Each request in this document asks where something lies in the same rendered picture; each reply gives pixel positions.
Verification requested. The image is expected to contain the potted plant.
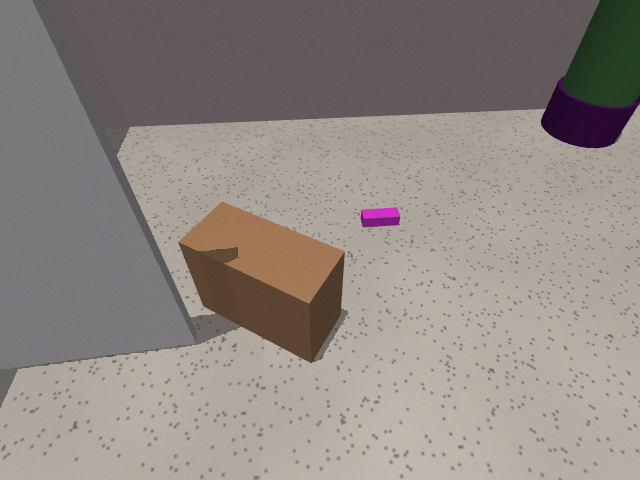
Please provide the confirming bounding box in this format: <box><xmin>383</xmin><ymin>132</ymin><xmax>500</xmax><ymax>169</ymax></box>
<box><xmin>541</xmin><ymin>0</ymin><xmax>640</xmax><ymax>148</ymax></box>

